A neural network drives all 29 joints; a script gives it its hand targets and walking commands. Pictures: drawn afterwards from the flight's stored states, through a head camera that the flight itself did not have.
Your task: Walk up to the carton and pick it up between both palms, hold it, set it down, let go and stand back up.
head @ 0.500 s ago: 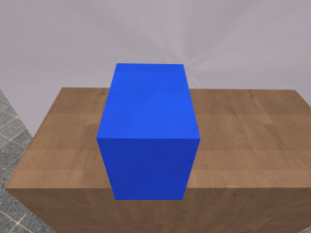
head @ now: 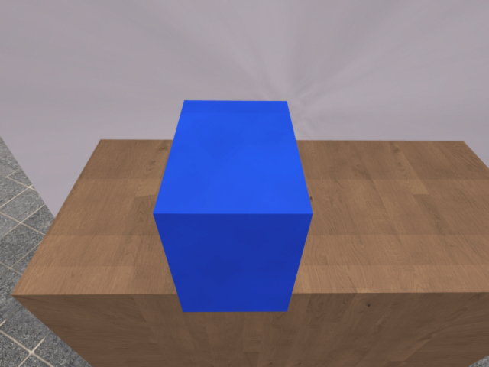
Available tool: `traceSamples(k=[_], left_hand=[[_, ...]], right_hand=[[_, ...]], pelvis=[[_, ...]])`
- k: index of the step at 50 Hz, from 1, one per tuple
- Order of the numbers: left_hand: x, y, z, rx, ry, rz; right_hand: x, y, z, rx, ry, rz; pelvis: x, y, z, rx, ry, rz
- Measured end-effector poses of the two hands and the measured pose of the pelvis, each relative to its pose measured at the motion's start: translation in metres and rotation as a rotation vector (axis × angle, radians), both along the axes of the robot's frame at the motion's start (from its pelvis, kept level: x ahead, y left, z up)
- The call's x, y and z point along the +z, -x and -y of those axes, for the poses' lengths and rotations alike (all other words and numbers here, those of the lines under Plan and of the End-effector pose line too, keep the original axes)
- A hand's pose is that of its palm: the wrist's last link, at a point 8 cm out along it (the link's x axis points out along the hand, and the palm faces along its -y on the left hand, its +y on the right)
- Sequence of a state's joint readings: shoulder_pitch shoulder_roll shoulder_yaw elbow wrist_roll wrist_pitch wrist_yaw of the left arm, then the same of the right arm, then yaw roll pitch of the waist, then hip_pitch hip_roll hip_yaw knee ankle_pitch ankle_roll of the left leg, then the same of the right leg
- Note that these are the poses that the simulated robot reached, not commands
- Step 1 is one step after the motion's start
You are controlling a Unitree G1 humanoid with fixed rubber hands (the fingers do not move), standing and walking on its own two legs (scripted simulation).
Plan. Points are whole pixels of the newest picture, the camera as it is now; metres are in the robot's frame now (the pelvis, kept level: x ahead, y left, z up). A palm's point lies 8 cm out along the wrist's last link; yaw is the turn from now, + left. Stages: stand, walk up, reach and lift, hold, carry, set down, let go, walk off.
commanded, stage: stand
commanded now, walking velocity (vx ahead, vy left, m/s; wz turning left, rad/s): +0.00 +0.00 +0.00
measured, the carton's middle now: (235, 205) +0.40 +0.02 +0.07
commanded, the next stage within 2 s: none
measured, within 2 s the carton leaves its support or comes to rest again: neither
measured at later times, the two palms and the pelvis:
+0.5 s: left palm out of the picture +0.04 +0.27 -0.12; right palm out of the picture +0.06 -0.26 -0.11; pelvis -0.02 +0.00 +0.00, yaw +0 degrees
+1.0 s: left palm out of the picture +0.03 +0.27 -0.12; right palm out of the picture +0.05 -0.26 -0.12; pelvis -0.02 +0.00 +0.00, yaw +0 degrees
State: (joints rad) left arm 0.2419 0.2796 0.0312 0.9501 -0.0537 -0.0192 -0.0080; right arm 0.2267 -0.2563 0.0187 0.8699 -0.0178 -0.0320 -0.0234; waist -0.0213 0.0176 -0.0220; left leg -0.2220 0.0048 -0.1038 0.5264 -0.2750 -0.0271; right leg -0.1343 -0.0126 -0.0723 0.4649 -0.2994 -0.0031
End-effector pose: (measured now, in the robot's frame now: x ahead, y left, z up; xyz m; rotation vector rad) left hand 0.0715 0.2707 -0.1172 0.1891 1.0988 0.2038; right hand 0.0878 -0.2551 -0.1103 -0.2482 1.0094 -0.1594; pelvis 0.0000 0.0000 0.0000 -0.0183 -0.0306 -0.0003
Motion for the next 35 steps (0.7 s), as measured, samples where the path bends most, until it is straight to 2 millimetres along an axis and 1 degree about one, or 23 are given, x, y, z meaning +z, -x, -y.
traceSamples(k=[22,35], left_hand=[[-0.002,0.025,0.0,0.013,0.0,-0.028],[-0.003,0.034,0.001,0.019,-0.002,-0.046]], right_hand=[[-0.003,0.023,0.002,-0.01,-0.002,-0.023],[-0.005,0.032,0.004,-0.015,-0.005,-0.04]], pelvis=[[0.001,0.016,0.001,0.0,-0.002,0.015],[0.001,0.02,0.003,0.0,-0.003,0.018]])
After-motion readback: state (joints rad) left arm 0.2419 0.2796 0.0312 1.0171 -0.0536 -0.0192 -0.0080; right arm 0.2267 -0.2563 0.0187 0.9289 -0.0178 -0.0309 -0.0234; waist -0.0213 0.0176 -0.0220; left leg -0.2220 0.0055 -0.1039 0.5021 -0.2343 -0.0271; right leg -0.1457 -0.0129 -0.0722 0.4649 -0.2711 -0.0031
